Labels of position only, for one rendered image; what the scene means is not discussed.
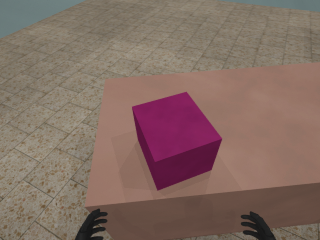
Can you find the robot left hand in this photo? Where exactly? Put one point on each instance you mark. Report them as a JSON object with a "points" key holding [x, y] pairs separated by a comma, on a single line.
{"points": [[87, 230]]}

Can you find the pedestal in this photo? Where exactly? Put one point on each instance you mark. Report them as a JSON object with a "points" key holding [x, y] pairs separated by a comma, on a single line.
{"points": [[268, 161]]}

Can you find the carton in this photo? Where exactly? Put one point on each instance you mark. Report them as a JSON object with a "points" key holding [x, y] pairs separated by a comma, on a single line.
{"points": [[177, 140]]}

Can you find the robot right hand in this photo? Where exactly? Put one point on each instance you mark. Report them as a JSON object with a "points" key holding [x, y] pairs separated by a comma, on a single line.
{"points": [[263, 231]]}

